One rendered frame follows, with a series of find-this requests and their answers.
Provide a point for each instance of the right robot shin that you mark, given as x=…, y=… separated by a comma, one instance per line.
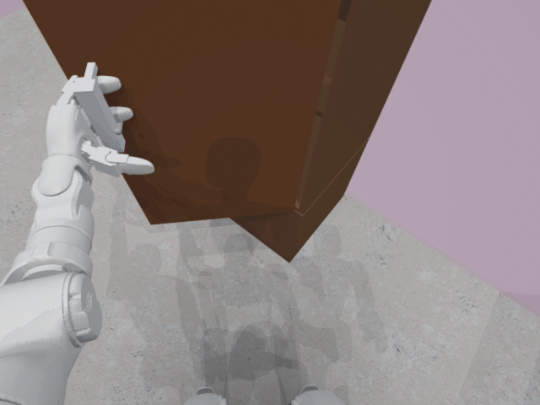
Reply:
x=309, y=388

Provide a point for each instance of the cupboard door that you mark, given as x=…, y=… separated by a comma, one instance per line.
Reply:
x=223, y=94

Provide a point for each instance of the left robot hand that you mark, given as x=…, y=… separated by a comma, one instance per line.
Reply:
x=67, y=131

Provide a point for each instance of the handle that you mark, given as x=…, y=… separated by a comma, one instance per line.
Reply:
x=93, y=102

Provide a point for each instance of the robot shin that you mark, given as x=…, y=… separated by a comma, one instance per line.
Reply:
x=205, y=390
x=309, y=388

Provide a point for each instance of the left robot shin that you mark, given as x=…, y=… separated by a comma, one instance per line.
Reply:
x=205, y=390

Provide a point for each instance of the robot left forearm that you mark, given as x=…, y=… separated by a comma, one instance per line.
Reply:
x=61, y=236

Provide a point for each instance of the left robot upper arm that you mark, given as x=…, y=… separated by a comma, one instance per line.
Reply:
x=44, y=323

